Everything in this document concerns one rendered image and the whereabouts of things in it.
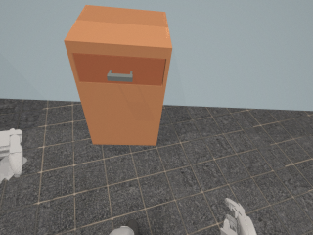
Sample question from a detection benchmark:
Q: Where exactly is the handle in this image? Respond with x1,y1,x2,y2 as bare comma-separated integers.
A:
107,70,133,82

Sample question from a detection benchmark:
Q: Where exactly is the left robot foot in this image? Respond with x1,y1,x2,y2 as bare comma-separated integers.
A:
126,219,139,235

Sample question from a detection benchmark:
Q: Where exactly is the drawer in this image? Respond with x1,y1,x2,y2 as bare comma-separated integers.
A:
73,53,165,86

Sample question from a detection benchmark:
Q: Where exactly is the cabinet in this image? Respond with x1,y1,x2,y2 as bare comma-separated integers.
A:
64,5,172,146

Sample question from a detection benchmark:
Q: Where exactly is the left robot hand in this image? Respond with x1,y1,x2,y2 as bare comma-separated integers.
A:
0,128,27,184

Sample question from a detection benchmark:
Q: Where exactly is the right robot hand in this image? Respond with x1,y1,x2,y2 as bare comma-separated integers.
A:
220,198,257,235

